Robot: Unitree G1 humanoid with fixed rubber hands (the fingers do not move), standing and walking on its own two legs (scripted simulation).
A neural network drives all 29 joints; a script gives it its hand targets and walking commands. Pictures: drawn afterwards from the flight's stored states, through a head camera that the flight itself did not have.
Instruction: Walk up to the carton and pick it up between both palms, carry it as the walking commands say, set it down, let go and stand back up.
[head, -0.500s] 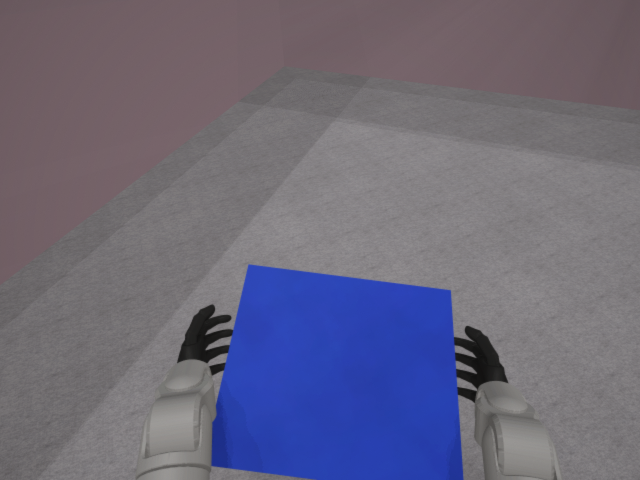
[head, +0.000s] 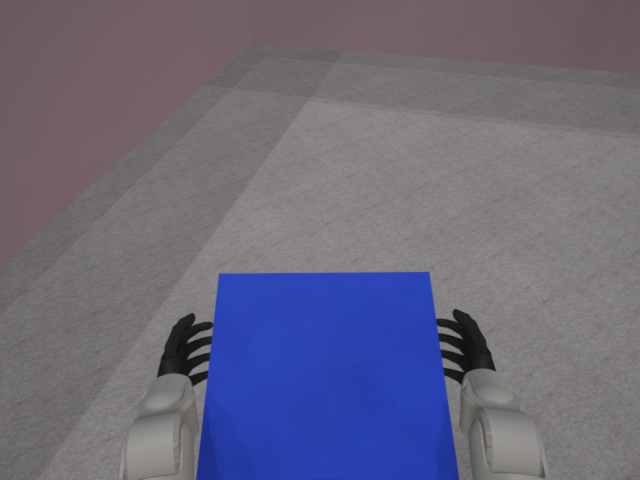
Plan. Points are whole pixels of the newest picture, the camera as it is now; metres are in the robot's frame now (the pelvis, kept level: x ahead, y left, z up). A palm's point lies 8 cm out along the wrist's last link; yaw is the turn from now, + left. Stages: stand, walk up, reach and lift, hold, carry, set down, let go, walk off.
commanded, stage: carry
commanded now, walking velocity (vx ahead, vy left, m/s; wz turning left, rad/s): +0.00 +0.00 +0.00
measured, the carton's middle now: (324, 378) +0.31 +0.02 -0.09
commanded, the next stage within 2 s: none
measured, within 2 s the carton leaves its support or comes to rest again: neither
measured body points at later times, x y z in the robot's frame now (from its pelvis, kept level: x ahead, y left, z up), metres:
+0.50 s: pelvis +0.12 -0.02 +0.01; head +0.15 -0.03 +0.45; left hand +0.38 +0.19 +0.01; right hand +0.40 -0.18 +0.00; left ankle +0.02 +0.10 -0.71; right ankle +0.01 -0.09 -0.71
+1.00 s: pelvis +0.26 -0.06 +0.00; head +0.29 -0.06 +0.45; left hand +0.53 +0.14 +0.00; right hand +0.54 -0.22 +0.00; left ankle +0.21 +0.05 -0.71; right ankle +0.17 -0.11 -0.69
